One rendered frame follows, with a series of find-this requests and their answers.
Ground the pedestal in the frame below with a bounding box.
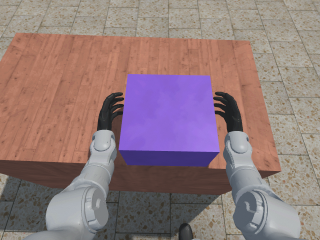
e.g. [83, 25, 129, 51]
[0, 32, 282, 195]

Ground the robot right hand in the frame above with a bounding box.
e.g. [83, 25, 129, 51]
[213, 91, 243, 133]

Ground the robot left hand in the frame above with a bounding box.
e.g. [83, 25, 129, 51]
[97, 92, 124, 131]

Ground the right robot foot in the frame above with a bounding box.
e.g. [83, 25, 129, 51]
[179, 223, 193, 240]

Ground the robot left forearm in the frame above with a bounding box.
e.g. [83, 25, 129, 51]
[45, 129, 117, 229]

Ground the left robot upper arm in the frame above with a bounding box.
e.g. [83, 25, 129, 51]
[22, 186, 109, 240]

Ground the carton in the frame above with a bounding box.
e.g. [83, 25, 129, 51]
[118, 74, 220, 167]

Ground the robot right forearm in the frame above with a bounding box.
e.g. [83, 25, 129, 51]
[223, 131, 301, 237]

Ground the right robot upper arm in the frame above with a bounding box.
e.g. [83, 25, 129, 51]
[233, 190, 308, 240]

